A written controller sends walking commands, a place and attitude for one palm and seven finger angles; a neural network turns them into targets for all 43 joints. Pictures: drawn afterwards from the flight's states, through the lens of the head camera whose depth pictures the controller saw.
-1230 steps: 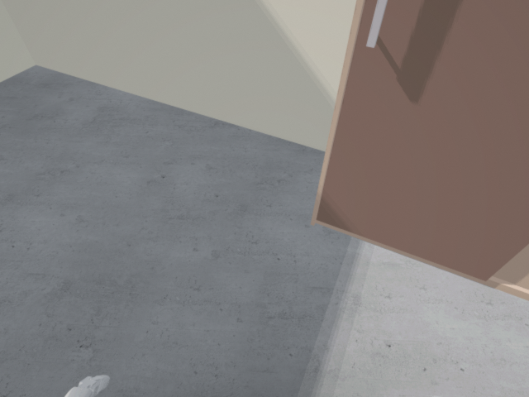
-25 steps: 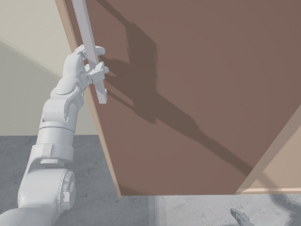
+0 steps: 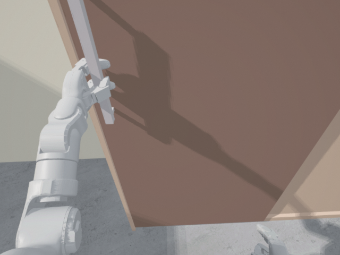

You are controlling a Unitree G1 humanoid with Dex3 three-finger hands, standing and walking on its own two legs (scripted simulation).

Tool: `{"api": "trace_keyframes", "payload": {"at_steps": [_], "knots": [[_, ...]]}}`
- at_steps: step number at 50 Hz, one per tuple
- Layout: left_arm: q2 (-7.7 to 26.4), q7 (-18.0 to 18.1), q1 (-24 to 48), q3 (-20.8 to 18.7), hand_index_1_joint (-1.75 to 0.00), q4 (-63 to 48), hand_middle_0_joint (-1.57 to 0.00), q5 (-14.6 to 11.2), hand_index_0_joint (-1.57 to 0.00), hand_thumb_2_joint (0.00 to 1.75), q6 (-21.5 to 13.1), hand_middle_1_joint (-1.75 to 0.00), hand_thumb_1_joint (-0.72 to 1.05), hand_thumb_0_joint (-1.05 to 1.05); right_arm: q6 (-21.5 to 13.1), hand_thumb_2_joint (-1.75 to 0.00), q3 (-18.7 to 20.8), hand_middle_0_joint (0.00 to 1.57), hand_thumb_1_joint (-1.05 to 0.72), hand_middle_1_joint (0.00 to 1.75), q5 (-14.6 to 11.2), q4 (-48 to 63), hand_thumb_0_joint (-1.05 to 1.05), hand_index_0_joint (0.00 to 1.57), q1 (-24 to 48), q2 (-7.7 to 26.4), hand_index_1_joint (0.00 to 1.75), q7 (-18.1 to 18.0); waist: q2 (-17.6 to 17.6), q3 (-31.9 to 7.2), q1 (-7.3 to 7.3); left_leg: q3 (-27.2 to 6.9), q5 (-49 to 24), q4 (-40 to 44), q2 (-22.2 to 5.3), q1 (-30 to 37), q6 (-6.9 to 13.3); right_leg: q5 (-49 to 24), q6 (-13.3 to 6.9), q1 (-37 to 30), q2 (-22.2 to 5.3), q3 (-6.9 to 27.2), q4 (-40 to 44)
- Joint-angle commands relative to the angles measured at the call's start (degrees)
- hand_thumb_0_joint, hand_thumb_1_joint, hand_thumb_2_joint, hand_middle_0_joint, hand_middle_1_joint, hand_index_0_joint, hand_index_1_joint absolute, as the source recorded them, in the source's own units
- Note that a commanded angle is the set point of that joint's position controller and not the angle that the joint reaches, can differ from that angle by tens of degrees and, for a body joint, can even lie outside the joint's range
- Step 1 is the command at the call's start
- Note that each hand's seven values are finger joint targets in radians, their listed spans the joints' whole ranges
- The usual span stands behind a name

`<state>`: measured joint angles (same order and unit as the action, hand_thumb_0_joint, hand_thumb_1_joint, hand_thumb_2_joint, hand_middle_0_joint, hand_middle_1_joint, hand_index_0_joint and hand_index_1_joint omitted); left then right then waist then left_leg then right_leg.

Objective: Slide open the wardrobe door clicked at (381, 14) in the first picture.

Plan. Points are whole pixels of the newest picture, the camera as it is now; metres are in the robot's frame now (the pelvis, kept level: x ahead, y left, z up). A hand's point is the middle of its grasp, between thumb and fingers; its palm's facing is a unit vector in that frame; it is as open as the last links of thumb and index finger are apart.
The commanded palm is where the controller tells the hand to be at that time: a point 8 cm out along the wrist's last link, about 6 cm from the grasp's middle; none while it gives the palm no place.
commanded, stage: grip the handle and tug to test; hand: left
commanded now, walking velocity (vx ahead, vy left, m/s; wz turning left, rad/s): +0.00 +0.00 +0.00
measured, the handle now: (97, 65) +0.45 +0.20 +0.27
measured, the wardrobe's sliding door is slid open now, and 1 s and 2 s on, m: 0.00 0.03 0.10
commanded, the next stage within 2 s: tug the door sideways, standing still in 0.08 s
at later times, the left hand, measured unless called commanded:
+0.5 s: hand (107, 88) +0.40 +0.17 +0.24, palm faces +0.18 -0.98 -0.02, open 5.8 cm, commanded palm +0.38 +0.18 +0.24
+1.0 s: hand (121, 90) +0.40 +0.14 +0.23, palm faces +0.14 -0.99 -0.09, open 6.0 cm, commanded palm +0.38 +0.17 +0.24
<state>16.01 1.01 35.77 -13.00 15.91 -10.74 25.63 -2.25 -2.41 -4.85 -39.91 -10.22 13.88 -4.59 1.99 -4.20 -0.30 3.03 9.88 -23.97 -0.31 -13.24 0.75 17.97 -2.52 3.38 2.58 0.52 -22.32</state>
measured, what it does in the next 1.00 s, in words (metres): stands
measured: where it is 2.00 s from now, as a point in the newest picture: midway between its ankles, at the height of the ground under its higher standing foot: outside the picture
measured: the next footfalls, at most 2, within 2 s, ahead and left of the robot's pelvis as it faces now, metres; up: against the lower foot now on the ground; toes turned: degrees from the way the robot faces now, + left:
left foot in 1.50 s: +0.06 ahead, +0.10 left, +0.00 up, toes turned +17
right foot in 1.80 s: +0.12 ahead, -0.31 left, +0.00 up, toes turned +3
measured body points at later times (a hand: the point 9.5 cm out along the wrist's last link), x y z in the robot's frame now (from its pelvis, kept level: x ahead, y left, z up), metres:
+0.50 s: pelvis +0.03 +0.00 +0.00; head +0.01 -0.02 +0.45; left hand +0.38 +0.22 +0.24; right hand +0.25 -0.21 -0.08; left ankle +0.03 +0.11 -0.74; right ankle -0.06 -0.09 -0.73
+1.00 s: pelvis -0.01 +0.00 -0.01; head -0.02 -0.02 +0.44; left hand +0.39 +0.19 +0.24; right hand +0.18 -0.22 -0.11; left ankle +0.03 +0.11 -0.74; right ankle -0.07 -0.09 -0.74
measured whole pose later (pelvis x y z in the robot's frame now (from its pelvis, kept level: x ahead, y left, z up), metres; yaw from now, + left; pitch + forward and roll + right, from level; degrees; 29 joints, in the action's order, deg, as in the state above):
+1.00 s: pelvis -0.01 +0.00 -0.01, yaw +3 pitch +0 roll +0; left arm 12.1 6.1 42.8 -3.7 21.4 -7.8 16.8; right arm -1.4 -2.5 -2.5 -41.3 -7.3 12.8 -3.5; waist 2.5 -1.7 -1.5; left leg -0.5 10.6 -29.1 0.3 -18.6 0.5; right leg 20.0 -2.4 7.4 2.9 -1.4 -27.2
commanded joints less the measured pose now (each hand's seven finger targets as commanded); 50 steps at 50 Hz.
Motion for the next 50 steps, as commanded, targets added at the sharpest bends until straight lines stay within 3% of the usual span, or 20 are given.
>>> {"api": "trace_keyframes", "payload": {"at_steps": [1,2,8,9,10,13,15,18,21,24,32,37,40,44,45,46,47,48,49,50], "knots": [[6.2,-2.5,18.0,-0.3,-1.4,-23.8,-0.45,-2.0,-0.45,0.9,-2.7,-1.4,0.9,0.0,-2.7,-0.9,2.3,0.2,-0.9,0.3,0.2,10.6,0.0,0.2,11.2,6.4,0.3,-0.1,-0.8,-18.6,-3.08,-2.5,-23.1,-1.9,0.0,18.7,1.7,-34.0,2.1,1.9,-0.5,-0.9,0.3],[4.8,-2.5,17.5,0.8,-1.4,-26.3,-0.45,-1.9,-0.45,0.9,-2.2,-1.4,0.9,0.0,-2.7,-0.9,2.3,0.2,-0.9,0.3,0.3,10.9,0.0,0.2,11.7,6.2,0.3,0.1,0.5,-19.3,-3.02,-2.3,-24.7,-2.3,0.0,19.7,1.6,-35.1,2.0,1.9,-0.4,-0.9,-0.1],[3.0,-2.1,11.8,2.2,-1.4,-33.8,-0.45,-2.0,-0.45,0.9,1.5,-1.4,0.9,0.0,-2.0,-0.9,2.3,0.2,-0.9,0.3,0.5,11.6,0.0,0.2,12.9,6.1,0.3,0.5,-1.2,-19.3,-2.95,-2.5,-30.1,-3.3,-0.4,20.8,1.3,-39.5,2.4,1.4,-0.3,-1.4,-1.2],[3.6,-1.9,11.5,1.2,-1.4,-35.2,-0.45,-2.2,-0.45,0.9,2.0,-1.4,0.9,0.0,-2.0,-0.9,2.4,0.2,-0.9,0.3,0.6,11.6,0.0,0.2,12.9,6.2,0.3,0.5,-2.0,-20.3,-3.24,-2.7,-30.6,-3.4,-0.3,20.8,1.2,-40.4,2.5,0.9,-0.3,-1.5,-1.5],[6.7,-1.8,11.4,-1.3,-1.4,-33.6,-0.45,-2.2,-0.45,0.9,2.5,-1.4,0.9,0.0,-1.5,-0.9,2.5,0.2,-0.9,0.3,0.8,10.9,0.0,0.2,12.8,7.0,0.3,0.3,-1.3,-19.4,-3.39,-2.5,-30.0,-3.3,-0.4,20.4,1.1,-40.5,2.4,0.5,-0.5,-1.3,-1.3],[5.0,-1.5,20.7,0.8,-1.4,-27.6,-0.45,-2.1,-0.45,0.9,4.0,-1.4,0.9,0.0,-1.3,-0.9,2.3,0.2,-0.9,0.3,0.7,9.0,0.0,0.2,12.0,6.7,0.3,-0.5,-2.9,-15.2,-1.08,-2.4,-25.8,-2.6,-0.2,18.6,1.0,-35.6,2.1,3.7,0.0,-1.7,-0.2],[5.1,-1.0,24.0,1.1,-1.4,-27.6,-0.45,-1.8,-0.45,0.9,4.0,-1.4,0.9,0.0,-1.5,-0.9,2.5,0.2,-0.9,0.3,0.9,8.4,0.0,0.2,11.6,7.1,0.3,-0.7,-0.6,-14.8,-0.89,-2.6,-26.1,-2.6,-0.2,19.6,0.9,-34.7,1.8,4.3,-0.2,-1.3,0.3],[1.5,-0.2,26.8,4.2,-1.4,-27.2,-0.45,-0.9,-0.45,0.9,4.6,-1.4,0.9,0.0,-1.7,-0.9,2.3,0.2,-0.9,0.3,0.8,7.8,0.0,0.2,11.4,6.0,0.3,-0.5,4.4,-16.9,-0.47,-3.1,-32.7,-4.3,0.0,22.0,0.3,-37.0,1.4,5.6,-0.4,-1.3,-0.7],[0.1,0.4,27.9,6.0,-1.4,-27.9,-0.45,-0.5,-0.45,0.9,3.7,-1.4,0.9,0.0,-1.6,-0.9,2.7,0.2,-0.9,0.3,1.0,7.9,0.0,0.2,11.4,6.2,0.3,-0.4,0.1,-19.1,-0.01,-3.8,-34.2,-4.6,-0.1,22.2,0.3,-39.4,1.7,4.2,-0.8,-1.6,-1.4],[-2.6,0.3,29.8,8.6,-1.4,-26.8,-0.45,-0.2,-0.45,0.9,2.0,-1.4,0.9,0.0,-2.0,-0.9,2.6,0.2,-0.9,0.3,1.2,7.9,0.0,0.2,12.1,5.7,0.3,-0.5,-3.7,-18.8,0.67,-4.0,-30.1,-4.2,0.2,21.6,0.8,-38.7,2.1,4.4,-0.9,-1.6,-1.4],[-7.9,-0.2,38.1,14.3,-1.4,-24.5,-0.45,-0.1,-0.45,0.9,-1.5,-1.4,0.9,0.0,-3.1,-0.9,2.2,0.2,-0.9,0.3,1.5,7.2,0.0,0.2,12.5,4.7,0.3,0.1,0.4,-19.7,1.54,-5.2,-29.2,-5.0,0.5,23.9,0.9,-35.5,1.6,7.1,-1.0,-1.2,-1.4],[-11.4,0.6,41.1,17.3,-1.4,-20.7,-0.45,0.0,-0.45,0.9,-2.5,-1.4,0.9,0.0,-3.9,-0.9,2.3,0.2,-0.9,0.3,1.4,6.5,0.0,0.2,12.0,4.5,0.3,0.6,-0.5,-19.6,2.25,-6.1,-26.4,-5.4,0.4,23.8,0.8,-32.0,1.4,9.3,-0.7,-1.5,-1.5],[-10.6,1.2,41.1,16.5,-1.4,-17.9,-0.45,0.0,-0.45,0.9,-3.3,-1.4,0.9,0.0,-4.1,-0.9,2.6,0.2,-0.9,0.3,1.6,5.9,0.0,0.2,11.3,5.1,0.3,0.6,-2.0,-20.0,1.99,-6.2,-23.4,-4.9,0.5,22.9,0.8,-30.2,1.5,9.1,-0.8,-1.3,-1.1],[-12.5,1.9,44.9,17.6,-1.4,-15.5,-0.45,0.0,-0.45,0.9,-3.6,-1.4,0.9,0.0,-4.7,-0.9,2.6,0.2,-0.9,0.3,1.3,5.3,0.0,0.2,10.5,4.7,0.3,0.9,-1.0,-21.0,2.58,-6.5,-22.7,-5.3,0.6,23.2,0.7,-29.2,1.4,10.7,-0.5,-1.4,-1.4],[-10.8,2.3,43.9,16.2,-1.4,-14.2,-0.45,0.0,-0.45,0.9,-3.9,-1.4,0.9,0.0,-4.5,-0.9,2.8,0.2,-0.9,0.3,1.5,5.0,0.0,0.2,10.0,5.3,0.3,0.8,-2.7,-21.2,2.15,-6.4,-21.8,-5.0,0.6,22.4,0.8,-28.9,1.5,9.6,-0.6,-1.3,-1.1],[17.1,5.0,35.4,-1.6,-1.4,-8.9,-0.45,4.2,-0.45,0.9,-12.5,-1.4,0.9,0.0,-2.2,-0.9,3.0,0.2,-0.9,0.3,2.6,7.4,0.0,0.2,8.4,8.7,0.3,0.3,-7.9,-13.4,-0.66,-5.6,-17.3,-7.4,-3.9,12.1,3.2,-19.6,5.4,13.3,-3.7,0.5,1.2],[6.4,4.4,32.9,6.6,-1.4,-6.3,-0.45,4.8,-0.45,0.9,-16.1,-1.4,0.9,0.0,-0.7,-0.9,2.6,0.2,-0.9,0.3,3.1,6.9,0.0,0.2,9.1,6.1,0.3,0.4,-10.5,-11.1,-0.18,-4.8,-9.0,-6.8,-3.3,9.3,2.7,-16.9,5.5,11.1,-5.2,0.6,0.9],[4.1,4.5,34.0,8.2,-1.4,-6.2,-0.45,4.1,-0.45,0.9,-19.0,-1.4,0.9,0.0,-0.6,-0.9,2.4,0.2,-0.9,0.3,3.2,7.0,0.0,0.2,9.5,5.1,0.3,0.3,-10.8,-11.1,-0.14,-4.3,-2.6,-6.8,-3.5,8.4,2.7,-12.4,5.4,11.3,-6.2,1.1,1.0],[2.2,4.1,35.6,10.3,-1.4,-7.3,-0.45,3.8,-0.45,0.9,-21.6,-1.4,0.9,0.0,-0.8,-0.9,2.3,0.2,-0.9,0.3,3.0,7.2,0.0,0.2,9.0,4.8,0.3,0.1,-8.3,-12.4,0.75,-4.8,2.8,-6.5,-4.3,9.0,2.6,-6.0,3.9,12.2,-6.7,0.6,-0.8],[3.9,4.1,36.3,9.6,-1.4,-9.1,-0.45,3.7,-0.45,0.9,-23.7,-1.4,0.9,0.0,-1.0,-0.9,2.7,0.2,-0.9,0.3,3.0,7.4,0.0,0.2,8.5,5.3,0.3,-0.5,-4.5,-13.8,0.94,-6.5,6.4,-5.3,-5.8,11.2,2.8,-0.6,2.3,13.5,-5.9,-0.4,-3.9]]}}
